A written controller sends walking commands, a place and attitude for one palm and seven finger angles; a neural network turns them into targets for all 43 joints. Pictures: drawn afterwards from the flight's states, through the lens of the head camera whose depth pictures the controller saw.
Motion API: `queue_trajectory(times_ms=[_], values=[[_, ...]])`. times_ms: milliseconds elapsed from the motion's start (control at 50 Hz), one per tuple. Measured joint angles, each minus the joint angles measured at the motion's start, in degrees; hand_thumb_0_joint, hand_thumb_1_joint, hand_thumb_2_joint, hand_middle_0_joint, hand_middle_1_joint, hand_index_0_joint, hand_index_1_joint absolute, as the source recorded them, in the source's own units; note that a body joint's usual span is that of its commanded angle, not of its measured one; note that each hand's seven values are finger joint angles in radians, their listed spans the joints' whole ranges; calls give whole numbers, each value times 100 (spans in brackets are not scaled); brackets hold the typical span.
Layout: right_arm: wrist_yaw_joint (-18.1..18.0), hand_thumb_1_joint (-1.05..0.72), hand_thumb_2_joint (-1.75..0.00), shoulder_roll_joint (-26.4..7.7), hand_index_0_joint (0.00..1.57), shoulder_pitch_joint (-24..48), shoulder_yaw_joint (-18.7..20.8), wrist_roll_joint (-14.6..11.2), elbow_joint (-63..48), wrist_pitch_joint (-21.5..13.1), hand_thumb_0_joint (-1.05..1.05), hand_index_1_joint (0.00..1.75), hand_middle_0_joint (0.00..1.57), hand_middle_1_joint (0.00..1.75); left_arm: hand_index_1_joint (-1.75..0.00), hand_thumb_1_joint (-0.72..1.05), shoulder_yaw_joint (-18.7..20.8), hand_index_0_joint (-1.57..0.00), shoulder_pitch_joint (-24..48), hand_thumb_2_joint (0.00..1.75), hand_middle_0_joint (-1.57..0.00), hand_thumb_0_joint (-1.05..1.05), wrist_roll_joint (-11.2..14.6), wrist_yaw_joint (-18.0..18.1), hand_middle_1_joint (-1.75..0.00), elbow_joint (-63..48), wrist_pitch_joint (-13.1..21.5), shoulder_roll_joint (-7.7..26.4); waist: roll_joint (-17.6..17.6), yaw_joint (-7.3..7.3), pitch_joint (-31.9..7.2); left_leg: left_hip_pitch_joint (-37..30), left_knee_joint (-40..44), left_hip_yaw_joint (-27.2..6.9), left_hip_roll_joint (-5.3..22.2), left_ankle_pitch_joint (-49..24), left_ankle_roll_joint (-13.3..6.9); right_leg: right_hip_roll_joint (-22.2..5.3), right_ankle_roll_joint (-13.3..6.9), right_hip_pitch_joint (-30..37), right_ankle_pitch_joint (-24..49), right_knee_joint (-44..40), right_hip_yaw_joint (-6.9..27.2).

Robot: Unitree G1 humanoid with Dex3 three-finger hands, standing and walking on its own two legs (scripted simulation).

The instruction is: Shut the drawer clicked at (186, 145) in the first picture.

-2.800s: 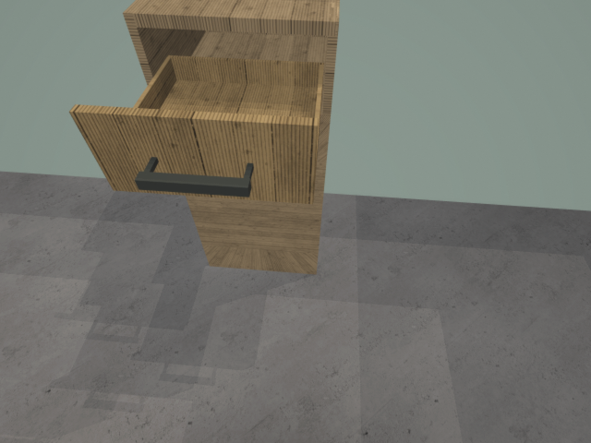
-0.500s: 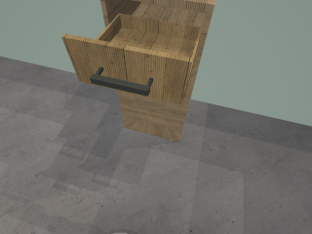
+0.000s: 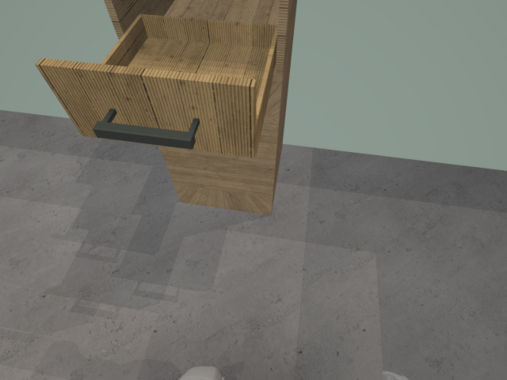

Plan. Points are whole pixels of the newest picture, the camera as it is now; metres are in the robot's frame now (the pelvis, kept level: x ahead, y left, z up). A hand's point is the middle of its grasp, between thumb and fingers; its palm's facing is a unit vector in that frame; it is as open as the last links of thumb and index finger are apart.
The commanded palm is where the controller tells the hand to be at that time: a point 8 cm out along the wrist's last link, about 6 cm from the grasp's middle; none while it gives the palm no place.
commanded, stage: take the last steps up to it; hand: left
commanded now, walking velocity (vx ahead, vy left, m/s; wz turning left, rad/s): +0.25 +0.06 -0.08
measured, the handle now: (148, 126) +0.51 +0.24 +0.06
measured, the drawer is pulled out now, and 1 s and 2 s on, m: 0.30 0.30 0.30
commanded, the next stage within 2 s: come to a stop and stand still in 0.56 s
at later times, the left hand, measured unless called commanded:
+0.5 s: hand out of the picture +0.08 +0.15 -0.17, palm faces +0.04 -0.98 -0.21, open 7.4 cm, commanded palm none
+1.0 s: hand (188, 325) +0.22 +0.15 -0.18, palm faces +0.03 -0.97 -0.25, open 7.3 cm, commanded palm none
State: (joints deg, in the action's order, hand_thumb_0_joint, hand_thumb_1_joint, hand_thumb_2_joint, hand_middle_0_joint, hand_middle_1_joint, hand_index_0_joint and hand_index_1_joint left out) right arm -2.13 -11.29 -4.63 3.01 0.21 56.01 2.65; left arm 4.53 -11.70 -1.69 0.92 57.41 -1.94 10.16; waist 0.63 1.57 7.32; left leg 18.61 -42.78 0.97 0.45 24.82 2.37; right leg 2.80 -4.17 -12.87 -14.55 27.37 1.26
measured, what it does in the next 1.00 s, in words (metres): walks ahead: left foot, then left foot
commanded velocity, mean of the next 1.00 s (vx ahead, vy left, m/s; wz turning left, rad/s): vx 0.05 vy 0.06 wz -0.02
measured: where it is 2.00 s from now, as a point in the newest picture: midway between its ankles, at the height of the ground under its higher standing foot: outside the picture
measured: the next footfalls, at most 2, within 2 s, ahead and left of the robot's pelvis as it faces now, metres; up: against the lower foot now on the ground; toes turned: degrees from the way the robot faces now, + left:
left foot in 0.06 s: +0.03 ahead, +0.14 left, +0.00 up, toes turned +0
left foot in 0.62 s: +0.24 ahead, +0.08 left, +0.00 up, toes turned -1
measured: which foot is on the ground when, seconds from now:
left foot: up 0.00-0.04, down 0.06-0.30, up 0.32-0.60, down 0.62-1.00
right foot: down 0.00-0.64, up 0.66-0.78, down 0.80-1.00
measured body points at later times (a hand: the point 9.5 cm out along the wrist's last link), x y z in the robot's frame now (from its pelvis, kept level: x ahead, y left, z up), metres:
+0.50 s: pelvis +0.07 -0.03 +0.00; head +0.12 -0.04 +0.45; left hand +0.08 +0.20 -0.15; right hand +0.06 -0.27 -0.16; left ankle +0.09 +0.11 -0.70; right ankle +0.02 -0.12 -0.74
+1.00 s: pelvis +0.18 -0.03 -0.01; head +0.22 -0.05 +0.44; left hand +0.22 +0.20 -0.16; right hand +0.20 -0.26 -0.17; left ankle +0.17 +0.10 -0.73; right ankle +0.13 -0.11 -0.74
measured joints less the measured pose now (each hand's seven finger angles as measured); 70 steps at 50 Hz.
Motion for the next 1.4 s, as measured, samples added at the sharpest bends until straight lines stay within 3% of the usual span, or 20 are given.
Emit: queue_trajectory(times_ms=[60, 140, 200, 300, 360, 420, 580, 640, 720, 760, 820, 920, 1020, 1060, 1120, 1180, 1260, 1340, 1380, 1400], values=[[-2, -91, -90, 9, 20, -75, -55, 15, -60, -122, 0, 30, 20, 29, -30, 90, -3, -20, -53, 90, -20, 0, 51, -9, -30, 38, -22, -20, -55, -42, -104, -541, 1261, -47, 98, -795, -142, 160, 44, -111, -87, 180, -18], [15, -91, -90, 116, 20, -352, -140, 165, -15, -210, 0, 30, 20, 29, -30, 90, 20, -20, 45, 90, -20, 0, 34, -93, -30, 67, -66, 58, 97, -35, -135, -623, 1331, -21, 95, -703, -208, 85, 224, -572, -1121, 1511, -75], [34, -91, -90, 166, 20, -657, -180, 201, 73, -259, 0, 30, 20, 29, -30, 90, 15, -20, 123, 90, -20, 0, 14, -173, -30, 68, -26, 69, 81, -42, -148, -835, 1665, -10, 117, -862, -150, -89, 272, -798, -1126, 2147, -138], [89, -91, -90, 157, 20, -1131, -169, 153, 343, -248, 0, 30, 20, 30, -30, 90, -50, -20, 80, 90, -20, 0, 7, -244, -30, 15, 205, 50, -64, -77, -233, -883, 1409, 44, 224, -568, -60, -330, 235, -211, -627, 507, -276], [143, -91, -90, 62, 20, -1224, -96, 114, 544, -148, 0, 30, 20, 29, -30, 91, -74, -20, 52, 90, -20, 0, 5, -180, -30, 116, 338, -50, -255, -151, -143, -372, -26, -10, 263, 304, -135, -251, 171, -71, -324, 530, -396], [171, -91, -90, 18, 20, -1222, -31, 110, 654, -117, 0, 30, 20, 29, -30, 90, -85, -20, -101, 90, -20, 0, 7, -99, -30, 211, 376, -142, -258, -188, -114, 185, -901, 68, 218, 212, -144, -259, 158, 263, -383, 159, -450], [243, -91, -90, 122, 19, -947, -58, 79, 497, -281, 0, 30, 20, 29, -30, 90, -92, -20, -495, 90, -20, 0, 30, -60, -30, 627, 399, -217, 6, -110, -49, 297, 723, 364, 211, -866, -126, -363, 261, 898, -462, -364, -439], [202, -91, -90, 104, 19, -895, -86, 123, 405, -461, 0, 30, 20, 29, -30, 90, -101, -20, -673, 90, -20, 0, 50, -51, -30, 709, 328, -257, -58, -95, -109, 46, 1269, 348, 249, -1613, -278, -331, 309, 717, -977, 423, -475], [94, -91, -90, 265, 20, -783, -129, 166, 326, -468, 0, 30, 20, 29, -30, 90, -112, -20, -501, 90, -20, 0, 44, -22, -30, 722, 169, -198, 127, -67, -62, -42, 973, 545, 164, -1123, -267, -426, 222, -231, -1638, 2430, -393], [24, -93, -90, 254, 20, -769, -153, 169, 373, -408, 0, 30, 20, 29, -30, 91, -140, -20, -334, 90, -20, 0, 56, -24, -30, 652, 154, -226, 74, -68, -66, -178, 1158, 537, 129, -1157, -209, -469, 270, -357, -1461, 2059, -437], [27, -94, -90, 257, 20, -743, -192, 81, 522, -275, 0, 30, 20, 29, -30, 91, -203, -20, -213, 90, -20, 0, 30, 18, -30, 525, 269, -210, 98, -50, -135, -279, 1175, 549, 69, -1085, -138, -516, 287, -162, -369, 819, -353], [70, -94, -90, 208, 20, -741, -127, 51, 653, -87, 0, 30, 20, 29, -30, 93, -228, -20, -68, 90, -20, 1, 41, 69, -30, 552, 214, -138, -121, -194, -280, -450, 1310, 361, 235, -1027, -42, -316, 132, 174, -641, 482, -539], [45, -92, -90, 131, 20, -595, -39, 33, 544, 50, 0, 30, 20, 29, -30, 92, -133, -20, 187, 90, -20, 1, 31, 162, -30, 346, 212, -106, -59, -138, -22, -190, 445, 251, 139, -111, -12, -300, 109, 357, -600, 298, -551], [40, -92, -90, 84, 20, -491, -14, 26, 482, 77, 0, 30, 20, 29, -30, 91, -99, -20, 267, 90, -20, 1, 39, 170, -30, 288, 170, -81, 18, -121, 91, -209, 628, 283, 49, -180, 5, -351, 128, 393, -574, 296, -535], [47, -92, -90, -23, 20, -396, 13, 63, 347, 21, 0, 30, 20, 29, -30, 91, -76, -20, 304, 90, -20, 0, 89, 163, -30, 216, 87, -25, 7, -134, 145, -370, 1238, 380, 107, -1416, -168, -335, 233, 239, -617, 655, -572], [26, -91, -90, -3, 20, -325, -8, 108, 192, -54, 0, 30, 20, 29, -30, 91, -40, -20, 403, 90, -20, 0, 98, 193, -30, 143, -29, 104, 111, -126, 183, -362, 1214, 463, 108, -1005, -340, -224, 331, -336, -1620, 2129, -227], [-19, -91, -90, 37, 20, -294, -56, 158, 62, -82, 0, 30, 20, 29, -30, 91, 8, -20, 565, 90, -20, 0, 80, 144, -30, 25, -101, 179, 73, -112, 209, -325, 1381, 417, 155, -1129, -306, -131, 407, -752, -1687, 3062, 20], [22, -91, -90, 58, 20, -273, -74, 167, 53, -84, 0, 30, 20, 29, -30, 91, -45, -20, 557, 90, -20, 0, 60, 85, -30, -91, -63, 151, -79, -88, 161, -250, 1427, 382, 249, -1218, -224, -248, 413, -515, -1426, 2090, -66], [116, -91, -90, 69, 20, -351, -76, 83, 12, -92, 0, 30, 20, 29, -30, 91, -156, -20, 322, 90, -20, 0, 65, 115, -30, -183, 118, 180, -44, -14, -92, 30, 1059, 453, 270, -1077, -175, -373, 377, -277, -243, 944, 31], [170, -91, -90, 64, 20, -394, -79, 67, -77, -95, 0, 30, 20, 29, -30, 91, -187, -20, 178, 90, -20, 0, 47, 146, -30, -223, 219, 188, -29, -8, -208, 208, 698, 406, 261, -743, -183, -381, 365, -256, -381, 835, 86]])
